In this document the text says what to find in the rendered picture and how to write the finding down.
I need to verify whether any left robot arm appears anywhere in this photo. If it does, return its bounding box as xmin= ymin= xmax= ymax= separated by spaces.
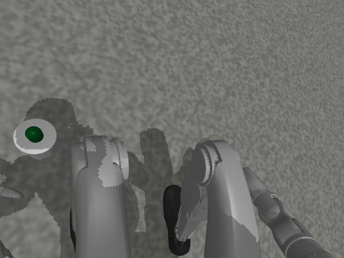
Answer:
xmin=0 ymin=241 xmax=14 ymax=258

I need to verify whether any right robot foot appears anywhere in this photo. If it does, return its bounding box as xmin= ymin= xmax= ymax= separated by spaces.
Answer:
xmin=163 ymin=185 xmax=190 ymax=256

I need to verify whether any right robot arm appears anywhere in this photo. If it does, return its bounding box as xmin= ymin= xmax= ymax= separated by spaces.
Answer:
xmin=254 ymin=192 xmax=334 ymax=258

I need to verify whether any left robot hand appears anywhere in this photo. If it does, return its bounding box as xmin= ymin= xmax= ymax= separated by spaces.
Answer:
xmin=0 ymin=186 xmax=24 ymax=198

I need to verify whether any right robot hand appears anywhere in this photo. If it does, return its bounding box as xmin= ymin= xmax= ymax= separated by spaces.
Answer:
xmin=242 ymin=166 xmax=270 ymax=202

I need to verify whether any bottle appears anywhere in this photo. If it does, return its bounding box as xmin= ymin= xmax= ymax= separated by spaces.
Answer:
xmin=13 ymin=119 xmax=60 ymax=160

